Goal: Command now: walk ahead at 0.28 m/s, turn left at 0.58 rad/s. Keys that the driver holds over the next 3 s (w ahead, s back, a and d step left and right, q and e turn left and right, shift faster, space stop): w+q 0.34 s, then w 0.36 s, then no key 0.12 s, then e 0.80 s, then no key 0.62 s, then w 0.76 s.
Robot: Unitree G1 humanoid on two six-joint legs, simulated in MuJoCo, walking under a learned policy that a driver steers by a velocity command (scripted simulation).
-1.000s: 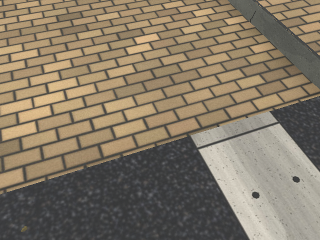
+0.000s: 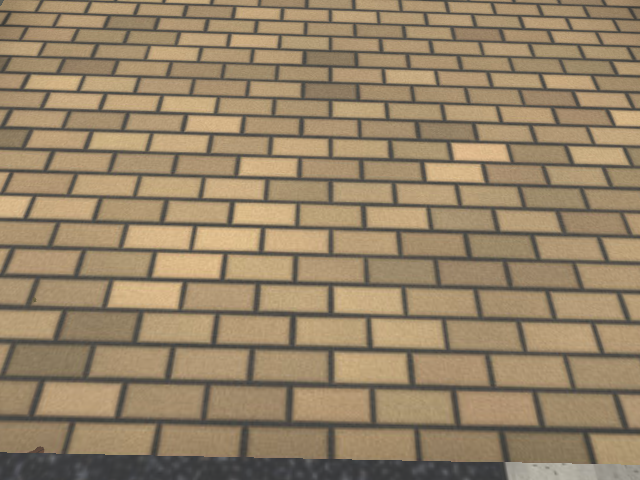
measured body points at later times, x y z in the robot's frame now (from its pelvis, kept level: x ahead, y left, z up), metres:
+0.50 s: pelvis +0.13 -0.05 +0.01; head +0.13 -0.07 +0.46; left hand +0.19 +0.23 -0.08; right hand +0.27 -0.30 -0.12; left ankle +0.09 +0.05 -0.69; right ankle +0.16 -0.15 -0.73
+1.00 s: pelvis +0.30 +0.03 +0.01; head +0.33 +0.06 +0.45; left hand +0.22 +0.27 -0.14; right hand +0.53 -0.14 -0.09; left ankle +0.34 +0.12 -0.73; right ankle +0.22 -0.13 -0.64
